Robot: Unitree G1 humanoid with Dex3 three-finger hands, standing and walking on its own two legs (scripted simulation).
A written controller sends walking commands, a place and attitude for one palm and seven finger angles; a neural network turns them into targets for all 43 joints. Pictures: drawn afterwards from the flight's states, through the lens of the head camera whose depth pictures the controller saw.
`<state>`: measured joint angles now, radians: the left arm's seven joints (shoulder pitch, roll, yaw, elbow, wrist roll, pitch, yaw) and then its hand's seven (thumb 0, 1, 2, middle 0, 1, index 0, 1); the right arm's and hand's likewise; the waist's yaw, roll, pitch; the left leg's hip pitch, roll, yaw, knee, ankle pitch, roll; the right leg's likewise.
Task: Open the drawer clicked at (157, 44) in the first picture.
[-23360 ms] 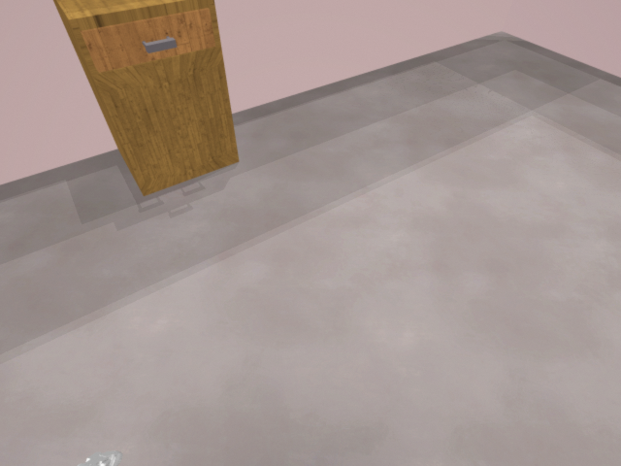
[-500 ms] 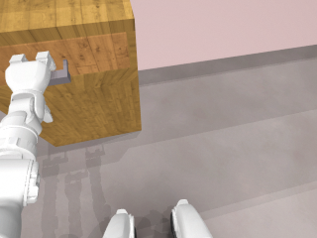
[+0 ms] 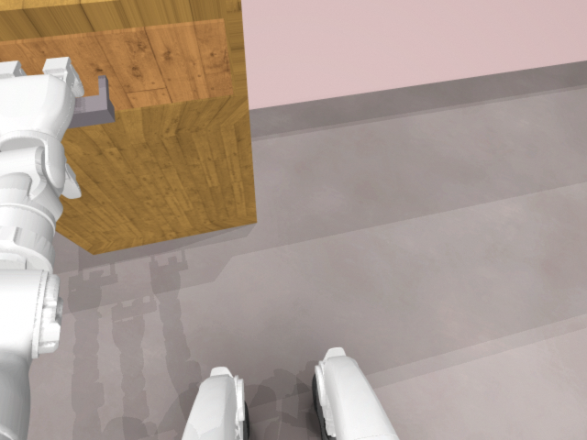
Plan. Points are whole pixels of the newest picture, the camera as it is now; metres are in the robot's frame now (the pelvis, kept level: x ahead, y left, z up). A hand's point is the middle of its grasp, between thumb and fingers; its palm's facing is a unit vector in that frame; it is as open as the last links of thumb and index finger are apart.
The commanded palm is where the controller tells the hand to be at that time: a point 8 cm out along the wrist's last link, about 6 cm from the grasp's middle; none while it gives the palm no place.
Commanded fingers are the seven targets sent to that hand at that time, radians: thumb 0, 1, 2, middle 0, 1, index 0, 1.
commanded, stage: lower the fingers behind the handle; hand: left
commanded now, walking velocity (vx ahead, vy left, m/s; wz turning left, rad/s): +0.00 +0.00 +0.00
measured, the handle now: (69, 100) +0.59 +0.27 +0.01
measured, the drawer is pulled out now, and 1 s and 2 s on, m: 0.00 0.00 0.00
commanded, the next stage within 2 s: lift the fingers back up to retry in 0.28 s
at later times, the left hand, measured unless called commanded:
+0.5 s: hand (54, 133) +0.53 +0.28 +0.02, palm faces -0.04 +0.02 -1.00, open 13.8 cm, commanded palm +0.51 +0.26 +0.06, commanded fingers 0.00 -0.50 0.30 -0.30 -1.20 -0.30 -1.20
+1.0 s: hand (31, 101) +0.53 +0.27 +0.07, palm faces -0.08 -0.01 -1.00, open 13.8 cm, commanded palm +0.52 +0.26 +0.12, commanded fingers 0.00 -0.50 0.30 -0.30 -1.20 -0.30 -1.20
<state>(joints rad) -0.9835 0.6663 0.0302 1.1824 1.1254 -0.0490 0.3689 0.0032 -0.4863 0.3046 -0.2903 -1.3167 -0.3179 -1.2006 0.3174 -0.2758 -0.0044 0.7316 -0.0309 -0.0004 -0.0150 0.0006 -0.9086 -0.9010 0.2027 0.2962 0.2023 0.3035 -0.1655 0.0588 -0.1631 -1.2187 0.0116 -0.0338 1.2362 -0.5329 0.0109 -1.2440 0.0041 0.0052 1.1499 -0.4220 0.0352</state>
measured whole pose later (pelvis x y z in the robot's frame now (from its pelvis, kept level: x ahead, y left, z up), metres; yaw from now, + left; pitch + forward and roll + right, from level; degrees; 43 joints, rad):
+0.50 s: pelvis -0.01 +0.00 -0.01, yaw +0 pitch +30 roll -3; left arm -1.00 0.69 0.05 1.15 1.12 -0.05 0.31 0.00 -0.49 0.30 -0.28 -1.29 -0.32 -1.20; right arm 0.34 -0.27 0.00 0.72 -0.02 -0.01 -0.02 0.00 -0.91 -0.90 0.20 0.30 0.20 0.30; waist -0.18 0.07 -0.15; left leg -1.26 0.01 -0.03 1.26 -0.52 0.02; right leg -1.28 0.00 0.01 1.16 -0.40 0.04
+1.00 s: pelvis +0.04 +0.01 +0.05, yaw +0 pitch +24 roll -3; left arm -0.86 0.61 0.04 1.09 1.08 -0.05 0.29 0.00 -0.49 0.30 -0.32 -1.20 -0.32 -1.20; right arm 0.37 -0.27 -0.03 0.75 -0.02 0.04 -0.02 0.00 -0.91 -0.90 0.20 0.30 0.20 0.30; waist -0.14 0.06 -0.14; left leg -0.91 0.02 -0.02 0.96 -0.48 0.02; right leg -0.93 0.01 0.01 0.86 -0.36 0.04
